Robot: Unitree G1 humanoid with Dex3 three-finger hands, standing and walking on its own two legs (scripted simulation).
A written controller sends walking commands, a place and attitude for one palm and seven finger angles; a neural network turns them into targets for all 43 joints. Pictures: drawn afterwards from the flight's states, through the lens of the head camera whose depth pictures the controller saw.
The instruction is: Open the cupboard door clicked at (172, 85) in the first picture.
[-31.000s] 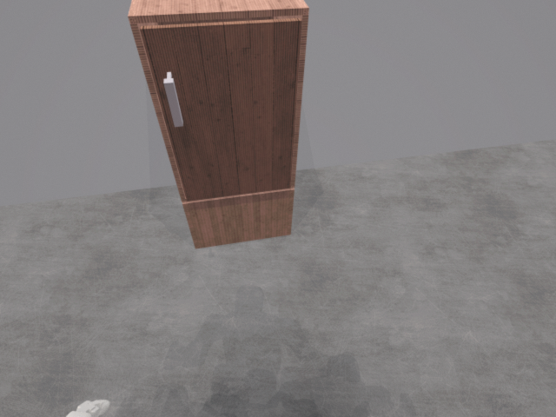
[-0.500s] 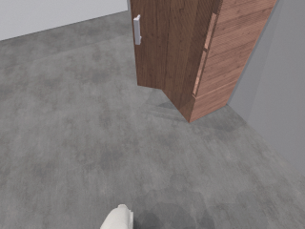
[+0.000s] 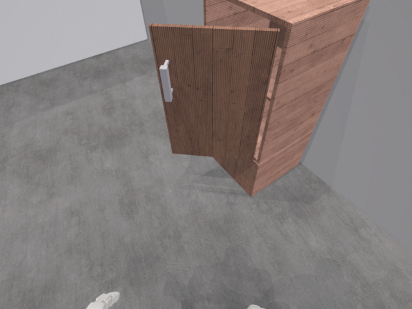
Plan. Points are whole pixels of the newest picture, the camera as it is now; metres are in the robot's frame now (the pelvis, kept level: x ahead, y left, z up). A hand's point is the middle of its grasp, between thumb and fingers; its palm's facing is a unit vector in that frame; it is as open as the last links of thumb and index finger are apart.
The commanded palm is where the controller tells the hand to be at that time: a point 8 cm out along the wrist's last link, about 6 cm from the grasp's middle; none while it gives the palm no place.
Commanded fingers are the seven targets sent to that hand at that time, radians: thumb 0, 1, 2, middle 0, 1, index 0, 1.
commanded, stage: take the last steps up to it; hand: left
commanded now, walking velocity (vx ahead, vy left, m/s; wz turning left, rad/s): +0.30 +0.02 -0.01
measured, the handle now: (167, 80) +0.81 +0.17 -0.01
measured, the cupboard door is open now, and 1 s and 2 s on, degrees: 47 47 47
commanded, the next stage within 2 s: come to a stop and stand still in 0.36 s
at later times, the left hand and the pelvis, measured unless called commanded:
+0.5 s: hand out of the picture +0.11 +0.19 -0.19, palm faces +0.10 -0.99 -0.12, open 7.3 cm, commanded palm none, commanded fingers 0.00 0.90 0.90 -0.20 -0.30 -0.20 -0.30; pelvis +0.19 +0.03 -0.01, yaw +1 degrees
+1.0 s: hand (128, 246) +0.29 +0.22 -0.17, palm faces -0.03 -0.97 -0.22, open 7.4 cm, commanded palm none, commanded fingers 0.00 0.90 0.90 -0.20 -0.30 -0.20 -0.30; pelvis +0.19 +0.02 +0.00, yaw -1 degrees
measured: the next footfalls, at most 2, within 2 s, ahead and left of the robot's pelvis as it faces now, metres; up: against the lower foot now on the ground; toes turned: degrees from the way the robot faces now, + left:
right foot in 0.04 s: +0.11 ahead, -0.11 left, +0.00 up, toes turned -8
left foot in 0.48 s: +0.28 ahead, +0.12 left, +0.00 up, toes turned +3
